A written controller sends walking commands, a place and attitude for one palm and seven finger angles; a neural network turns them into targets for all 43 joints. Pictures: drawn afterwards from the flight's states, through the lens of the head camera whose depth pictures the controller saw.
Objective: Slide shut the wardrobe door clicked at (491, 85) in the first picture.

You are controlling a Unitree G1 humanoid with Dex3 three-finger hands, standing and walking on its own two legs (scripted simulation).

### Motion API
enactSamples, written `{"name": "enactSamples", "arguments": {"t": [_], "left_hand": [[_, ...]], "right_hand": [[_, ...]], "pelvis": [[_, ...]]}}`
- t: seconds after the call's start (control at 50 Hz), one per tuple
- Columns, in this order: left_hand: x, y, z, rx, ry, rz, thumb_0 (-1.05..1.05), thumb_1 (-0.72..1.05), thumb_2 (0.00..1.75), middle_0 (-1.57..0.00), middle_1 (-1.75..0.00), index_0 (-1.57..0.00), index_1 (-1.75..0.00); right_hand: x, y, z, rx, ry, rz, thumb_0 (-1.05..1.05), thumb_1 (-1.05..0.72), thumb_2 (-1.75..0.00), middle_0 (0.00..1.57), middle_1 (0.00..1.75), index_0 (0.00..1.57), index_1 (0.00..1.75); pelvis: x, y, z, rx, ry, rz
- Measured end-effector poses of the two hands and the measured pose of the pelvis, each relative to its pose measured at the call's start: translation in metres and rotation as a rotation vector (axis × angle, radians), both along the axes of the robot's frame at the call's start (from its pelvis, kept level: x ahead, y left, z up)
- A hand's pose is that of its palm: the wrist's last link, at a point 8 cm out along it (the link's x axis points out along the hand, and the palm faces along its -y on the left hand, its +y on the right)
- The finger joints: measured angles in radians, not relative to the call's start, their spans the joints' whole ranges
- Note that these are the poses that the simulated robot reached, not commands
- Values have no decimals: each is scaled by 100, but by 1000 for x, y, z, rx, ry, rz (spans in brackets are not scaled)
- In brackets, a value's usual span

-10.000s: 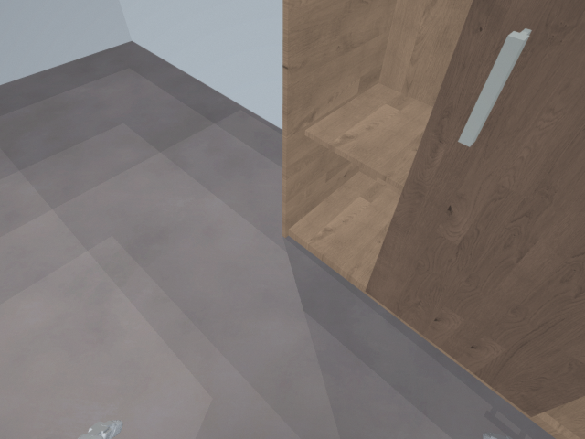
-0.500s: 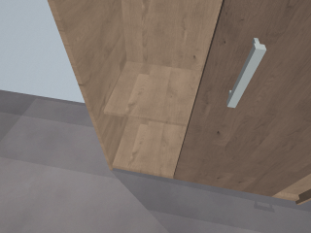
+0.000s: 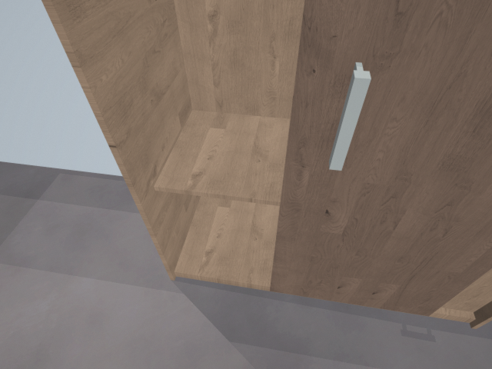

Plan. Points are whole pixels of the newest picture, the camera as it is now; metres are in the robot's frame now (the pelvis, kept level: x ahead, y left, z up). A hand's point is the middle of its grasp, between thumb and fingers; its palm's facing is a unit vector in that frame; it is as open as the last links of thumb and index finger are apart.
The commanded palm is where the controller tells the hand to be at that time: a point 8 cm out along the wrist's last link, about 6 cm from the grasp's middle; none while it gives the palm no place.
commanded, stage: come to a stop and stand still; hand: right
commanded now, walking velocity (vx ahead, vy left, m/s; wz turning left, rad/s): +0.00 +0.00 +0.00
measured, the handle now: (346, 119) +0.50 -0.15 +0.16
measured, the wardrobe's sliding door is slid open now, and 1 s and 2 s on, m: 0.41 0.41 0.41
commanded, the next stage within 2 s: look again from close up in 0.10 s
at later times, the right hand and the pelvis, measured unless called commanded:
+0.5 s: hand out of the picture -0.06 -0.16 -0.17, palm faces +0.02 +0.99 -0.17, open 7.4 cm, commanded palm none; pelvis -0.01 +0.01 +0.00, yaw +0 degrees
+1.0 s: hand out of the picture -0.04 -0.14 -0.17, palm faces +0.02 +0.98 -0.17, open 7.4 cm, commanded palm none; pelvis -0.01 +0.02 +0.00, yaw +1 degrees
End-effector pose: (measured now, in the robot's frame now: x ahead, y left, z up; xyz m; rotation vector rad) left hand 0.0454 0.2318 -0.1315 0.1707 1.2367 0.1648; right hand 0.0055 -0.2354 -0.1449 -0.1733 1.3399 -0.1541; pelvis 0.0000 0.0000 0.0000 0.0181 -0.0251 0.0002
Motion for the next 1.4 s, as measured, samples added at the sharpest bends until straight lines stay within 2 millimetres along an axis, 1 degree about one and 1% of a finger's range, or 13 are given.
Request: {"name": "enactSamples", "arguments": {"t": [0.1, 0.24, 0.34, 0.44, 0.66, 0.92, 1.14, 1.4], "left_hand": [[-17, -1, -1, -5, 46, 10, 0, 92, 90, -20, -30, -20, -30], [-43, -2, -4, -17, 111, 28, 0, 91, 90, -20, -30, -20, -30], [-55, -4, -6, -30, 140, 40, 0, 91, 90, -20, -30, -20, -30], [-63, -5, -7, -41, 154, 50, 0, 91, 90, -20, -30, -20, -30], [-71, -4, -10, -52, 159, 63, 0, 91, 90, -20, -30, -20, -30], [-72, -2, -10, -62, 167, 76, 0, 91, 90, -20, -30, -20, -30], [-67, 1, -11, -66, 175, 74, 0, 91, 90, -20, -30, -20, -30], [-53, 9, -9, -51, 165, 66, 1, 92, 90, -20, -30, -20, -30]], "right_hand": [[-22, 1, 1, 5, 52, -6, 0, -91, -90, 20, 30, 20, 29], [-50, 9, 1, 19, 114, -21, 0, -91, -90, 20, 30, 20, 29], [-62, 18, 1, 30, 138, -28, 0, -91, -90, 20, 30, 20, 30], [-68, 26, 1, 41, 145, -33, 0, -91, -90, 20, 30, 20, 30], [-64, 39, 0, 52, 123, -34, 0, -91, -90, 20, 30, 20, 30], [-56, 42, 2, 44, 118, -28, 0, -91, -90, 20, 30, 20, 30], [-48, 44, 4, 36, 120, -28, 0, -91, -90, 20, 30, 20, 30], [-33, 48, 3, 41, 107, -24, 0, -91, -90, 20, 30, 20, 30]], "pelvis": [[-4, -2, 2, -3, -1, 0], [-9, 0, 3, -4, -3, -2], [-12, 2, 3, -3, -5, -2], [-14, 4, 3, -3, -7, 0], [-15, 10, 4, -3, -8, 3], [-11, 15, 4, -7, -1, 10], [-5, 19, 4, -11, 3, 12], [4, 23, 5, -12, 3, 12]]}}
